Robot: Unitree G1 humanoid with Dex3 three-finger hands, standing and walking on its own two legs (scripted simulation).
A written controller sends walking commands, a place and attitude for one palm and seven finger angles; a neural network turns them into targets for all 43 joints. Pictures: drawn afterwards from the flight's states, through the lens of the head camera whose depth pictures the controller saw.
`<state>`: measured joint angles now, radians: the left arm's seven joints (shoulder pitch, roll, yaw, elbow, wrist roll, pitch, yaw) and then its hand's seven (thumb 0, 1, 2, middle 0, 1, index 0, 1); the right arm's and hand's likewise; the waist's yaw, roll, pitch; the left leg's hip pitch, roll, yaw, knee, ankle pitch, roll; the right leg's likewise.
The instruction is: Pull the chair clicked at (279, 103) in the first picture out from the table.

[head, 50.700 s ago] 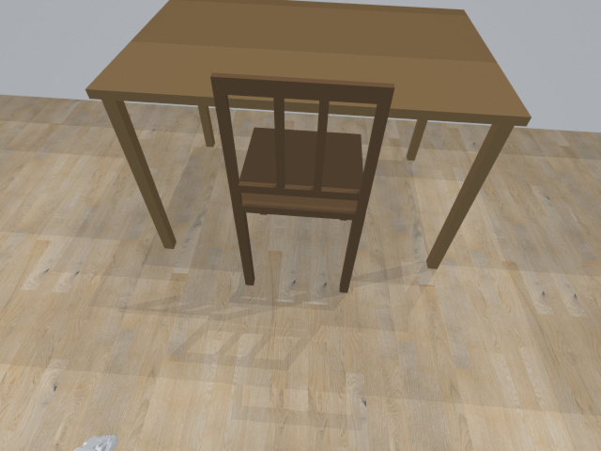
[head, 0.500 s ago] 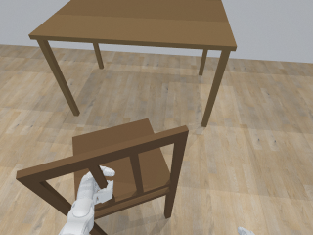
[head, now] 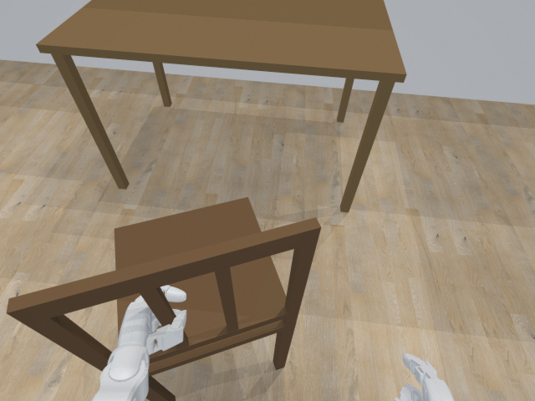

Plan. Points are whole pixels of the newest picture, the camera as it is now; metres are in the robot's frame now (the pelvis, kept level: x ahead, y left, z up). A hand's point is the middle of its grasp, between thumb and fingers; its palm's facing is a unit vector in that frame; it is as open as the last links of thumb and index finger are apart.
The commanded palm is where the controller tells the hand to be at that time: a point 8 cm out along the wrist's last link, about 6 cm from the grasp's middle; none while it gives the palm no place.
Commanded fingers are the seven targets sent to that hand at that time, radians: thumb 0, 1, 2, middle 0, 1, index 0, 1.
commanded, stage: open the thumb and straighten the fingers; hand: left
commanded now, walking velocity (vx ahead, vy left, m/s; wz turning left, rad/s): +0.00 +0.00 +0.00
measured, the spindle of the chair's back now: (168, 319) +0.27 +0.18 -0.09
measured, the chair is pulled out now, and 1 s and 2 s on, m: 0.68 0.68 0.68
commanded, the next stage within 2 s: draw the fingers out of the gap in 0.64 s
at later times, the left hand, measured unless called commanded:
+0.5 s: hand (170, 324) +0.25 +0.17 -0.08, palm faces +0.08 -0.98 -0.18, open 15.7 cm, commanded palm +0.23 +0.22 -0.05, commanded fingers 0.00 -0.55 0.20 0.00 0.00 0.00 0.00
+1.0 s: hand (160, 353) +0.21 +0.18 -0.08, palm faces +0.09 -0.98 -0.19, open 17.5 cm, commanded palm +0.18 +0.23 -0.05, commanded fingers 0.00 -0.55 0.20 0.00 0.00 0.00 0.00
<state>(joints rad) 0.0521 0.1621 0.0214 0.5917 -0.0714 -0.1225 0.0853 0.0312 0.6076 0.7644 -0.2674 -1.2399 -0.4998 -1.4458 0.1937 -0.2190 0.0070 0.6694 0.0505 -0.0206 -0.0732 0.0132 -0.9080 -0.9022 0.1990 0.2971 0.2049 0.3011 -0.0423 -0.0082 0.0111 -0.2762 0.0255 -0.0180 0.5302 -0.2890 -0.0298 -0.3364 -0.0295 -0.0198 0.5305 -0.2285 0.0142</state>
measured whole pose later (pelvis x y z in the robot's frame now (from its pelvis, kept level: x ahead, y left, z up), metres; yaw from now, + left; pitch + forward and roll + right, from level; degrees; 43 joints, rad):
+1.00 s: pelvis +0.02 +0.01 -0.04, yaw +2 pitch +12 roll -1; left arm 0.45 0.20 0.00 -0.04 -0.08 0.15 0.06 -0.01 -0.54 0.20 -0.01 0.00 -0.01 0.00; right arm 0.25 -0.24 0.00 0.50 0.03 -0.10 -0.09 0.02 -0.91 -0.90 0.20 0.30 0.20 0.30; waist -0.05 0.04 -0.13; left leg -0.63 0.01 -0.06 0.92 -0.50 -0.02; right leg -0.66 -0.05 -0.05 0.89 -0.43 0.02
